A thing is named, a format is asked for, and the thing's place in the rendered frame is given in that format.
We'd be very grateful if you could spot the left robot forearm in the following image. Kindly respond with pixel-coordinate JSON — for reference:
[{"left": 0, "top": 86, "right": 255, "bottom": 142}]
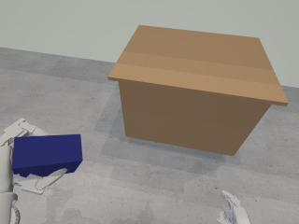
[{"left": 0, "top": 191, "right": 21, "bottom": 224}]

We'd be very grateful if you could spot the robot right hand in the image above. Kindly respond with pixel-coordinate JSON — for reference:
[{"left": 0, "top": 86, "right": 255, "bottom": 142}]
[{"left": 217, "top": 190, "right": 251, "bottom": 224}]

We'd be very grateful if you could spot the table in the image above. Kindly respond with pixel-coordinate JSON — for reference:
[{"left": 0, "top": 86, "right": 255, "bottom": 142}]
[{"left": 107, "top": 24, "right": 289, "bottom": 157}]

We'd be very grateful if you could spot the sponge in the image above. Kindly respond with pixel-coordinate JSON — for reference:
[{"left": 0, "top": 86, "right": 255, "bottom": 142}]
[{"left": 12, "top": 134, "right": 83, "bottom": 177}]

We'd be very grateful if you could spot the robot left hand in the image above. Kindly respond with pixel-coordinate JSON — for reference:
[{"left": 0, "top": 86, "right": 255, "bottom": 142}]
[{"left": 0, "top": 118, "right": 68, "bottom": 195}]

